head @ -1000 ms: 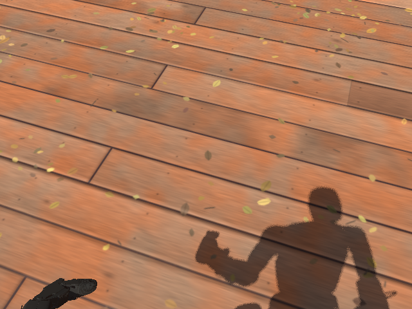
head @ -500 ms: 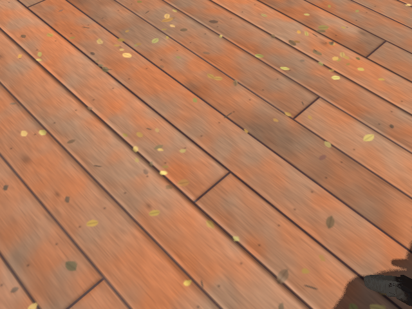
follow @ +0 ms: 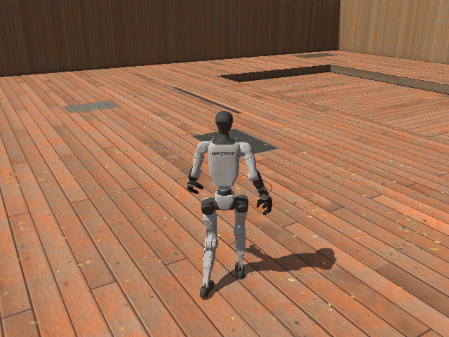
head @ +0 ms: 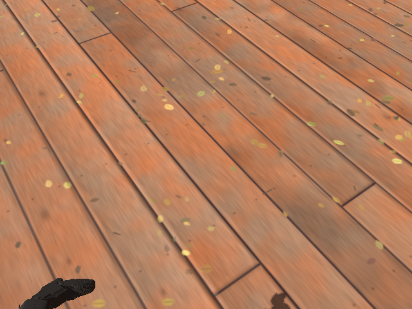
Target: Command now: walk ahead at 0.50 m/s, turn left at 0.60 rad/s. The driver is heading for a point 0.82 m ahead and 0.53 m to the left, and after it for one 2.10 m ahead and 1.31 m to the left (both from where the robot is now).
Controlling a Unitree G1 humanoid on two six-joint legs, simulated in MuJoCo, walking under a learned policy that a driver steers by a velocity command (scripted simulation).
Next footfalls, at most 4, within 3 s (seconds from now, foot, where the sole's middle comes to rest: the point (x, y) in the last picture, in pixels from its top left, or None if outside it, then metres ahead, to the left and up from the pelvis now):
0.48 left None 0.38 0.19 -0.76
0.96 right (159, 240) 0.73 0.14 -0.76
1.30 left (96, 287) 0.57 0.34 -0.76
2.00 left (42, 231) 0.79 0.55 -0.76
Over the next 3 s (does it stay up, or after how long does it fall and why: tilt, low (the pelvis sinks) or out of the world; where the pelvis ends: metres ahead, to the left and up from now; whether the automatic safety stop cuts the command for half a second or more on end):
stays up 1.13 0.83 0.01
